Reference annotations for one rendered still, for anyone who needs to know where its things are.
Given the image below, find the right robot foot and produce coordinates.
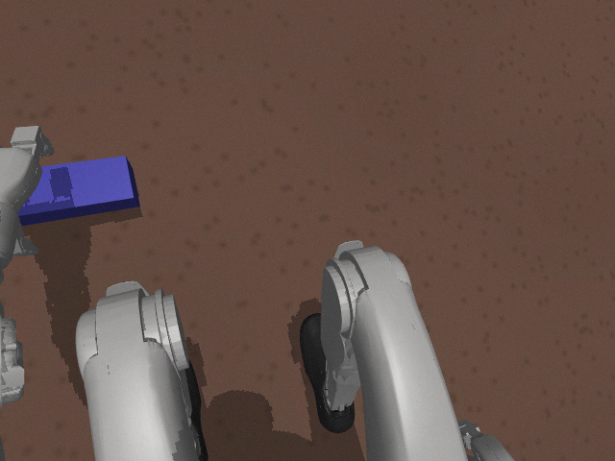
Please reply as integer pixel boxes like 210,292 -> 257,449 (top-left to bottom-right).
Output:
300,313 -> 355,433

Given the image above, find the left robot foot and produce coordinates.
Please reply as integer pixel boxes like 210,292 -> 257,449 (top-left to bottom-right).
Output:
184,360 -> 208,461

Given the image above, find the left robot arm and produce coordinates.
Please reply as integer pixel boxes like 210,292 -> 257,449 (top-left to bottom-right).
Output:
0,203 -> 24,461

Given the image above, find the right robot hand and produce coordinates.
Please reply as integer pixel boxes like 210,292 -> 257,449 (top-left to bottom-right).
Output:
457,419 -> 515,461

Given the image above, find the left robot hand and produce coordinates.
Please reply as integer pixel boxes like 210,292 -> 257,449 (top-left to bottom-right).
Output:
0,126 -> 54,256

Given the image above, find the carton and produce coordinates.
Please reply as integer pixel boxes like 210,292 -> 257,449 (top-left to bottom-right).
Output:
17,156 -> 140,226

